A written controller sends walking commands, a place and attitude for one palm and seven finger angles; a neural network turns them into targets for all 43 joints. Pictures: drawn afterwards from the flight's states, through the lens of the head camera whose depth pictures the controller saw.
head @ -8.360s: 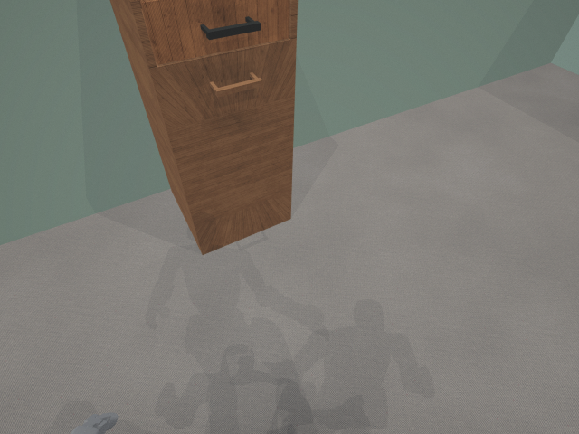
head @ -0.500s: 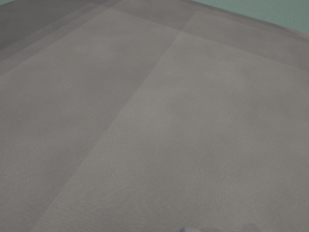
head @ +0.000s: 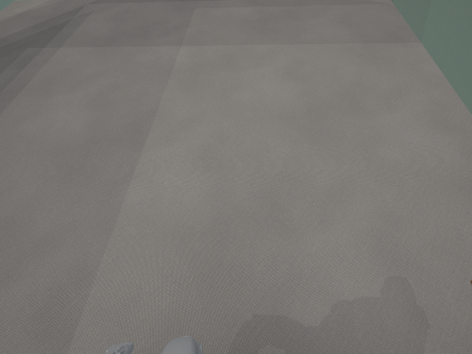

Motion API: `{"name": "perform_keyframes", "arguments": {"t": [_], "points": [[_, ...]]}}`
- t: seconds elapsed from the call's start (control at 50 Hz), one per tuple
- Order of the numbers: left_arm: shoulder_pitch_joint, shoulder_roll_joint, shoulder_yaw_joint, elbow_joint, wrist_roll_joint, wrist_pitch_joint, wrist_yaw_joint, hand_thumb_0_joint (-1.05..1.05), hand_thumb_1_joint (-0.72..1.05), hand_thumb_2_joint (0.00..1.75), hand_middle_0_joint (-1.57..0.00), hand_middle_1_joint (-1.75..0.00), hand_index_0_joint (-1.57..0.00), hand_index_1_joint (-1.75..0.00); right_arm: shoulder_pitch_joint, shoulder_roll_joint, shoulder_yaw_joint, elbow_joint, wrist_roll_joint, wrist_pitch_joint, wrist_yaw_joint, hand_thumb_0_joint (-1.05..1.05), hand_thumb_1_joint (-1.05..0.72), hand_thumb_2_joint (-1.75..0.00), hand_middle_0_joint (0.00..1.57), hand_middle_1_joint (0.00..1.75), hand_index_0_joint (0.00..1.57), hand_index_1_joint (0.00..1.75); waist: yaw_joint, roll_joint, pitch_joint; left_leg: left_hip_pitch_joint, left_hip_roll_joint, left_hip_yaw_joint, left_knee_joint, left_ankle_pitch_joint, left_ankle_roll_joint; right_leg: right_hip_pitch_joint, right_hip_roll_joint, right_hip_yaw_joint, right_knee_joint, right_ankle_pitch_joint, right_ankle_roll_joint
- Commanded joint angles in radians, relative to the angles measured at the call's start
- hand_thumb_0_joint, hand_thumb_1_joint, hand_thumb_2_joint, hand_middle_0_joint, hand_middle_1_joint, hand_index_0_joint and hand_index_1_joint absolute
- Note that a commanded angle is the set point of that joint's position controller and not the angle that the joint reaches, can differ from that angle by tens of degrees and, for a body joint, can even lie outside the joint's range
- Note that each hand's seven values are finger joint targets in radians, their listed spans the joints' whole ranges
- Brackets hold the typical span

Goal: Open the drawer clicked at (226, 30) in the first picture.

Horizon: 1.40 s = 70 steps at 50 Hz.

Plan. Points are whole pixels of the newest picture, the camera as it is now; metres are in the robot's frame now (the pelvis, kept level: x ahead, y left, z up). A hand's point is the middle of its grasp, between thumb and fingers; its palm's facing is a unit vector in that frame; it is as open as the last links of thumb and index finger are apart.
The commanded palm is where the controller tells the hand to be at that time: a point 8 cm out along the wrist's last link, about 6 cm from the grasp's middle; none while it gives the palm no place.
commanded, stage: turn to face it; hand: left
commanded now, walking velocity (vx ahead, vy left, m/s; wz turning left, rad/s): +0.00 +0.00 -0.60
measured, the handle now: out of the picture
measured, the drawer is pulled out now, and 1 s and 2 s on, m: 0.00 0.00 0.00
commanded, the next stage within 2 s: none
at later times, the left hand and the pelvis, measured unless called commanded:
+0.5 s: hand out of the picture +0.10 +0.25 -0.17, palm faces -0.22 -0.95 -0.20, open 7.4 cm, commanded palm none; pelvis -0.01 +0.06 +0.00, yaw -18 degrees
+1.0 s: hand (198, 352) +0.15 +0.09 -0.15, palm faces -0.57 -0.78 -0.27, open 7.4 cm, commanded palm none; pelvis -0.05 -0.01 +0.00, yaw -37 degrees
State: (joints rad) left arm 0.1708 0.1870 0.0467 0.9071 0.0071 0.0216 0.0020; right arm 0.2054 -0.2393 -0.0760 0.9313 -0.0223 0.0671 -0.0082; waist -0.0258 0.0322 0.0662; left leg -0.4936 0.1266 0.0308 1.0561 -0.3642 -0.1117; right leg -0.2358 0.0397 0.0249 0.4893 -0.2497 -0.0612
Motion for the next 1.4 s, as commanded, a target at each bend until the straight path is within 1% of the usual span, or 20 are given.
{"name": "perform_keyframes", "arguments": {"t": [0.0,0.14,0.2,0.22,0.24,0.26,0.36,0.54,0.68,0.7,0.72,0.74,0.78,0.86,1.08,1.2,1.22,1.26,1.28,1.38], "points": [[0.062,0.223,0.064,-0.05,0.007,-0.017,0.013,0.0,0.9,0.9,-0.2,-0.3,-0.2,-0.3,-0.058,-0.078,-0.014,-0.095,0.004,-0.029,-0.011,0.0,-0.9,-0.9,0.2,0.3,0.2,0.3,0.049,-0.161,-0.085,-0.059,-0.028,-0.01,-0.064,-0.024,-0.002,0.125,-0.247,0.297,-0.136,0.423,-0.123],[0.043,0.24,0.075,-0.059,0.014,-0.003,0.016,0.0,0.9,0.9,-0.2,-0.3,-0.2,-0.3,-0.08,-0.07,-0.009,-0.125,0.018,-0.041,-0.02,0.0,-0.9,-0.9,0.2,0.3,0.2,0.3,0.045,-0.193,-0.106,0.104,-0.088,-0.02,-0.296,-0.075,0.034,0.062,-0.234,0.418,-0.108,0.432,-0.129],[-0.008,0.225,0.072,-0.069,0.004,0.006,0.014,0.0,0.9,0.9,-0.2,-0.3,-0.2,-0.3,0.019,-0.076,-0.008,-0.097,0.024,-0.053,-0.03,0.0,-0.9,-0.9,0.2,0.3,0.2,0.3,-0.006,-0.162,-0.134,0.33,-0.104,-0.009,-0.595,0.094,0.055,-0.046,-0.163,0.413,-0.029,0.373,-0.053],[-0.011,0.186,0.064,-0.078,-0.002,0.009,0.013,0.0,0.9,0.9,-0.2,-0.3,-0.2,-0.3,0.06,-0.114,-0.012,-0.089,0.022,-0.062,-0.034,0.0,-0.9,-0.9,0.2,0.3,0.2,0.3,-0.027,-0.049,-0.159,0.459,-0.004,-0.091,-0.702,0.138,0.079,-0.151,-0.078,0.342,0.068,0.221,-0.004],[0.029,0.125,0.054,-0.092,-0.011,0.013,0.002,0.0,0.9,0.9,-0.2,-0.3,-0.2,-0.3,0.051,-0.207,-0.025,-0.105,0.007,-0.067,-0.033,0.0,-0.9,-0.9,0.2,0.3,0.2,0.3,-0.011,0.251,-0.159,0.548,0.252,-0.346,-0.802,0.193,0.152,-0.341,0.06,0.185,0.269,-0.183,0.062],[0.022,0.153,0.062,-0.092,0.006,0.017,0.0,0.0,0.9,0.9,-0.2,-0.3,-0.2,-0.3,0.035,-0.234,-0.03,-0.121,0.005,-0.058,-0.03,0.0,-0.9,-0.9,0.2,0.3,0.2,0.3,-0.013,0.26,-0.104,0.414,0.37,-0.39,-0.812,0.21,0.228,-0.34,0.031,0.081,0.492,-0.338,0.095],[0.086,0.158,0.08,-0.038,0.019,0.035,-0.03,0.0,0.9,0.9,-0.2,-0.3,-0.2,-0.3,-0.095,-0.124,0.002,-0.155,0.0,-0.071,-0.032,0.0,-0.9,-0.9,0.2,0.3,0.2,0.3,0.055,0.125,-0.045,0.301,0.173,-0.07,-0.786,0.263,0.198,-0.323,-0.033,0.034,0.753,-0.134,0.133],[-0.045,0.103,0.052,-0.081,0.012,0.037,-0.034,0.0,0.9,0.9,-0.2,-0.3,-0.2,-0.3,0.08,-0.146,-0.027,-0.079,-0.001,-0.069,-0.019,0.0,-0.9,-0.9,0.2,0.3,0.2,0.3,-0.025,0.152,-0.053,0.433,0.241,0.04,-0.722,0.46,0.244,-0.284,-0.098,-0.071,0.461,-0.199,0.15],[0.026,0.109,0.049,-0.07,0.008,0.012,-0.025,0.0,0.9,0.9,-0.2,-0.3,-0.2,-0.3,0.053,-0.176,-0.043,-0.06,-0.002,-0.061,-0.004,0.0,-0.9,-0.9,0.2,0.3,0.2,0.3,0.025,0.173,-0.115,0.36,0.257,0.157,-0.542,0.49,0.169,-0.019,-0.062,-0.133,0.081,-0.052,0.093],[0.081,0.15,0.056,-0.052,0.011,0.0,-0.02,0.0,0.9,0.9,-0.2,-0.3,-0.2,-0.3,0.06,-0.16,-0.04,-0.059,0.003,-0.059,-0.001,0.0,-0.9,-0.9,0.2,0.3,0.2,0.3,0.054,0.075,-0.145,0.287,0.22,0.208,-0.403,0.407,0.11,0.119,-0.087,-0.107,-0.061,0.088,0.077],[0.136,0.271,0.074,-0.037,0.023,-0.017,-0.005,0.0,0.9,0.9,-0.2,-0.3,-0.2,-0.3,0.069,-0.086,-0.021,-0.087,0.01,-0.051,0.005,0.0,-0.9,-0.9,0.2,0.3,0.2,0.3,0.086,-0.24,-0.156,0.028,0.107,0.235,-0.195,-0.011,0.043,0.283,-0.305,0.203,-0.166,0.312,-0.004],[0.175,0.347,0.09,-0.027,0.01,-0.014,0.009,0.0,0.9,0.9,-0.2,-0.3,-0.2,-0.3,-0.01,-0.047,-0.003,-0.14,0.006,-0.042,0.003,0.0,-0.9,-0.9,0.2,0.3,0.2,0.3,0.115,-0.361,-0.148,-0.125,0.018,0.137,0.0,-0.306,0.021,0.258,-0.465,0.4,-0.142,0.641,-0.103],[0.115,0.29,0.084,-0.04,0.007,-0.009,0.022,0.0,0.9,0.9,-0.2,-0.3,-0.2,-0.3,-0.035,-0.067,-0.006,-0.132,0.009,-0.029,-0.006,0.0,-0.9,-0.9,0.2,0.3,0.2,0.3,0.087,-0.266,-0.103,-0.151,0.038,0.0,0.096,-0.2,0.04,0.173,-0.388,0.291,-0.154,0.463,-0.128],[-0.007,0.214,0.056,-0.072,0.002,-0.016,0.017,0.0,0.9,0.9,-0.2,-0.3,-0.2,-0.3,0.016,-0.086,-0.014,-0.072,0.0,-0.025,-0.002,0.0,-0.9,-0.9,0.2,0.3,0.2,0.3,0.02,-0.182,-0.072,-0.073,0.021,0.004,0.076,-0.007,0.01,0.091,-0.257,0.172,-0.134,0.475,-0.077],[0.064,0.238,0.064,-0.051,0.01,-0.011,0.015,0.0,0.9,0.9,-0.2,-0.3,-0.2,-0.3,-0.094,-0.085,-0.007,-0.116,0.009,-0.033,-0.012,0.0,-0.9,-0.9,0.2,0.3,0.2,0.3,0.059,-0.166,-0.09,-0.016,-0.049,-0.016,-0.151,-0.05,0.01,0.118,-0.248,0.356,-0.133,0.414,-0.138],[-0.007,0.238,0.07,-0.069,0.009,0.002,0.017,0.0,0.9,0.9,-0.2,-0.3,-0.2,-0.3,-0.005,-0.075,-0.007,-0.106,0.023,-0.049,-0.025,0.0,-0.9,-0.9,0.2,0.3,0.2,0.3,0.008,-0.18,-0.127,0.234,-0.101,-0.016,-0.5,0.026,0.047,0.019,-0.194,0.423,-0.054,0.436,-0.086],[-0.024,0.224,0.067,-0.069,0.003,0.003,0.016,0.0,0.9,0.9,-0.2,-0.3,-0.2,-0.3,0.043,-0.087,-0.008,-0.09,0.025,-0.055,-0.028,0.0,-0.9,-0.9,0.2,0.3,0.2,0.3,-0.019,-0.146,-0.148,0.346,-0.086,-0.017,-0.629,0.13,0.052,-0.032,-0.151,0.391,0.003,0.387,-0.044],[0.031,0.131,0.051,-0.095,-0.009,0.01,0.001,0.0,0.9,0.9,-0.2,-0.3,-0.2,-0.3,0.047,-0.228,-0.029,-0.109,0.008,-0.065,-0.03,0.0,-0.9,-0.9,0.2,0.3,0.2,0.3,-0.005,0.282,-0.162,0.545,0.307,-0.378,-0.795,0.3,0.181,-0.352,0.066,0.137,0.342,-0.283,0.078],[0.023,0.17,0.061,-0.089,0.008,0.014,0.0,0.0,0.9,0.9,-0.2,-0.3,-0.2,-0.3,0.034,-0.233,-0.025,-0.122,0.003,-0.058,-0.027,0.0,-0.9,-0.9,0.2,0.3,0.2,0.3,-0.012,0.218,-0.116,0.414,0.377,-0.375,-0.788,0.297,0.249,-0.323,0.016,0.084,0.544,-0.347,0.096],[0.067,0.154,0.074,-0.044,0.018,0.033,-0.028,0.0,0.9,0.9,-0.2,-0.3,-0.2,-0.3,-0.073,-0.127,0.0,-0.148,-0.001,-0.07,-0.029,0.0,-0.9,-0.9,0.2,0.3,0.2,0.3,0.046,0.128,-0.041,0.321,0.172,-0.052,-0.768,0.337,0.204,-0.325,-0.036,0.027,0.755,-0.142,0.135]]}}
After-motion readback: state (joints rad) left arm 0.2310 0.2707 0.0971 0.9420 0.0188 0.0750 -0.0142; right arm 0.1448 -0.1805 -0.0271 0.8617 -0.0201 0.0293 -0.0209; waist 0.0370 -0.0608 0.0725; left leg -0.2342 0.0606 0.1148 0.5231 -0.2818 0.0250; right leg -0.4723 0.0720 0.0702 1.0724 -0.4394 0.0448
